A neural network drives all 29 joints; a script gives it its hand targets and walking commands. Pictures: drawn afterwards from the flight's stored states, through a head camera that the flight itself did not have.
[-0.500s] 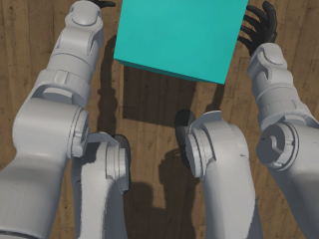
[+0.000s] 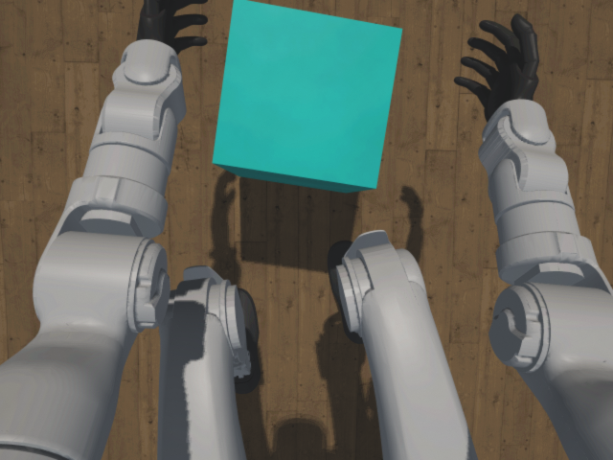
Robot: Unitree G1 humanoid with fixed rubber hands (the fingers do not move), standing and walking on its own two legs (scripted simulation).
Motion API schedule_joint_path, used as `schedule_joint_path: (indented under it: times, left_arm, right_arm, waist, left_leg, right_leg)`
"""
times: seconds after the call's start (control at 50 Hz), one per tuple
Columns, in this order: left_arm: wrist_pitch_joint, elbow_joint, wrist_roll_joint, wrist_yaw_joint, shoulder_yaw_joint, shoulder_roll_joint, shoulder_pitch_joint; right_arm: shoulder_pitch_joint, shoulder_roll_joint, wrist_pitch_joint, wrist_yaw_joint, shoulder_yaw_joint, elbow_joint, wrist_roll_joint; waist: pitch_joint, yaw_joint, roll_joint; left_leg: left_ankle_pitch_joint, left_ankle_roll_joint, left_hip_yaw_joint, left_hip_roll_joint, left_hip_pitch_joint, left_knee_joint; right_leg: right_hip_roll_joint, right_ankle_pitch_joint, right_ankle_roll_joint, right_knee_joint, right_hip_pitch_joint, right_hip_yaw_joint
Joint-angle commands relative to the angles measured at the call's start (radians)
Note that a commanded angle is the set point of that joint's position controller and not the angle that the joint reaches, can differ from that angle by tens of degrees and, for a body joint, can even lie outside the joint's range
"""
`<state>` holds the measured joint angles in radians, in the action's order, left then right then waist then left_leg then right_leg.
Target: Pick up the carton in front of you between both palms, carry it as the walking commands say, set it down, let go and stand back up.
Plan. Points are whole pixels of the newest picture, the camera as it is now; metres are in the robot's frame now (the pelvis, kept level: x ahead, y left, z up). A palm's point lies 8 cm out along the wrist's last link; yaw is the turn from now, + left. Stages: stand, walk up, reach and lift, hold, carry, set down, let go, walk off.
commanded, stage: set down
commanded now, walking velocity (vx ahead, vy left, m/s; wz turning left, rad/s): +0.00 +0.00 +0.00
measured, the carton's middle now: (303, 118) +0.51 -0.07 -0.31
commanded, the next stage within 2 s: let go in 0.68 s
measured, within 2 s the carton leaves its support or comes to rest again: neither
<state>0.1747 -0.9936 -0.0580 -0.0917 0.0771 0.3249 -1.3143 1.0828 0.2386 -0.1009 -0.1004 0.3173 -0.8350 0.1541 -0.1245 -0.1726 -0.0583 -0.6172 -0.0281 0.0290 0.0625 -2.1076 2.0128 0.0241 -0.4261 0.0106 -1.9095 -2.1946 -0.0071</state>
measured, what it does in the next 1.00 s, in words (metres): rises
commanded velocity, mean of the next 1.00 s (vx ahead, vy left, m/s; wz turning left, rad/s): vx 0.00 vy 0.00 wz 0.00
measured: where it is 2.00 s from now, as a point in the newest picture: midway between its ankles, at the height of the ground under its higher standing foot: (299, 333)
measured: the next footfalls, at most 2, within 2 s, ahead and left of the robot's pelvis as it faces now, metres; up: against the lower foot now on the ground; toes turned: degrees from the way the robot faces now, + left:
none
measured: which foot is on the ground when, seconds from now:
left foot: down 0.00-1.00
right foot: down 0.00-1.00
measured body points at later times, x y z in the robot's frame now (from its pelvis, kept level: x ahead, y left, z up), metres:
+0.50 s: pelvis +0.03 +0.00 +0.12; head +0.33 -0.01 +0.46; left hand +0.58 +0.08 +0.02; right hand +0.46 -0.30 +0.02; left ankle +0.09 +0.12 -0.40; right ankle +0.14 -0.12 -0.40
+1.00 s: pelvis +0.07 -0.01 +0.26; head +0.31 -0.02 +0.64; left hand +0.49 +0.13 +0.14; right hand +0.41 -0.28 +0.15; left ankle +0.09 +0.12 -0.40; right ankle +0.14 -0.12 -0.40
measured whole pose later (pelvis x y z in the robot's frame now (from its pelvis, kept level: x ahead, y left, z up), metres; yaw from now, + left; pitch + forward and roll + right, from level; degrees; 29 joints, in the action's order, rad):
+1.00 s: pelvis +0.07 -0.01 +0.26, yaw +1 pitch +36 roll +2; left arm 0.15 -0.63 0.13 -0.13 0.20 0.08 -0.59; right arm 0.45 0.18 -0.09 0.12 0.27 -0.58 -0.05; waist 0.09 -0.12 -0.02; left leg -0.38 -0.03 0.08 0.07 -1.22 0.98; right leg 0.01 -0.27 -0.01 -0.95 -1.30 -0.02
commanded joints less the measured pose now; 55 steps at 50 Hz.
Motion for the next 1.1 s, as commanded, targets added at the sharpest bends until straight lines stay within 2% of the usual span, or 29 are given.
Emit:
schedule_joint_path:
  times: [0.0, 0.08, 0.2, 0.26, 0.32, 0.46, 0.64, 0.74, 0.84, 0.94, 1.02, 1.08]
  left_arm:
    - [-0.027, 0.032, 0.025, 0.014, 0.046, 0.087, -0.209]
    - [-0.031, 0.054, 0.044, 0.019, 0.052, 0.082, -0.205]
    - [-0.003, 0.193, 0.054, 0.016, 0.024, 0.053, -0.197]
    - [0.017, 0.254, 0.059, 0.015, 0.018, 0.039, -0.175]
    - [0.032, 0.282, 0.067, 0.016, 0.024, 0.026, -0.139]
    - [0.026, 0.256, 0.096, 0.026, 0.059, 0.0, -0.034]
    - [0.001, 0.228, 0.108, 0.046, 0.076, -0.021, 0.021]
    - [-0.013, 0.221, 0.143, 0.039, 0.109, -0.059, 0.126]
    - [-0.025, 0.325, 0.195, -0.005, 0.135, -0.144, 0.363]
    - [-0.048, 0.495, 0.196, -0.052, 0.119, -0.205, 0.571]
    - [-0.079, 0.563, 0.174, -0.05, 0.1, -0.201, 0.722]
    - [-0.107, 0.557, 0.158, -0.031, 0.083, -0.183, 0.846]
  right_arm:
    - [0.183, 0.092, 0.014, 0.006, 0.009, 0.099, -0.024]
    - [0.146, 0.092, 0.009, 0.016, 0.028, 0.119, -0.037]
    - [0.077, 0.119, -0.012, 0.039, 0.069, 0.202, -0.046]
    - [0.046, 0.128, -0.029, 0.055, 0.08, 0.239, -0.044]
    - [0.012, 0.122, -0.041, 0.071, 0.084, 0.25, -0.043]
    - [-0.054, 0.093, -0.035, 0.1, 0.088, 0.232, -0.066]
    - [-0.089, 0.075, -0.009, 0.121, 0.107, 0.218, -0.107]
    - [-0.172, 0.058, 0.007, 0.144, 0.093, 0.213, -0.139]
    - [-0.376, 0.063, 0.019, 0.184, 0.054, 0.281, -0.194]
    - [-0.551, 0.093, 0.034, 0.22, -0.026, 0.371, -0.207]
    - [-0.687, 0.084, 0.049, 0.231, -0.105, 0.399, -0.183]
    - [-0.811, 0.066, 0.064, 0.229, -0.148, 0.401, -0.166]
  waist:
    - [0.989, -0.037, 0.038]
    - [1.061, -0.051, 0.013]
    - [1.23, -0.078, -0.08]
    - [1.275, -0.079, -0.115]
    - [1.272, -0.073, -0.126]
    - [1.199, -0.054, -0.096]
    - [1.123, -0.056, -0.064]
    - [1.137, -0.029, -0.048]
    - [1.161, -0.009, -0.02]
    - [1.013, 0.006, 0.016]
    - [0.843, 0.021, 0.045]
    - [0.755, 0.031, 0.074]
  left_leg:
    - [0.005, 0.031, -0.084, 0.044, 0.208, -0.25]
    - [0.031, 0.024, -0.082, 0.049, 0.284, -0.317]
    - [0.121, 0.007, -0.086, 0.056, 0.513, -0.411]
    - [0.179, 0.0, -0.084, 0.057, 0.617, -0.457]
    - [0.225, -0.004, -0.078, 0.056, 0.681, -0.508]
    - [0.294, -0.007, -0.06, 0.055, 0.736, -0.642]
    - [0.323, -0.01, -0.036, 0.05, 0.844, -0.83]
    - [0.372, -0.013, -0.026, 0.047, 0.932, -0.928]
    - [0.453, -0.022, -0.019, 0.049, 1.069, -1.037]
    - [0.409, -0.026, -0.021, 0.044, 1.149, -1.156]
    - [0.336, -0.014, -0.03, 0.037, 1.171, -1.235]
    - [0.325, -0.005, -0.036, 0.031, 1.184, -1.281]
  right_leg:
    - [0.013, 0.188, 0.05, 0.211, 0.772, 0.056]
    - [0.017, 0.211, 0.053, 0.265, 0.802, 0.066]
    - [0.026, 0.302, 0.049, 0.348, 0.846, 0.101]
    - [0.031, 0.352, 0.046, 0.39, 0.867, 0.114]
    - [0.036, 0.392, 0.045, 0.435, 0.889, 0.118]
    - [0.039, 0.458, 0.047, 0.554, 0.978, 0.107]
    - [0.028, 0.467, 0.047, 0.727, 1.106, 0.089]
    - [0.025, 0.487, 0.042, 0.813, 1.215, 0.078]
    - [0.027, 0.55, 0.025, 0.899, 1.407, 0.067]
    - [0.021, 0.519, 0.004, 0.996, 1.589, 0.041]
    - [0.01, 0.469, 0.0, 1.08, 1.724, 0.012]
    - [0.002, 0.5, 0.003, 1.132, 1.836, -0.015]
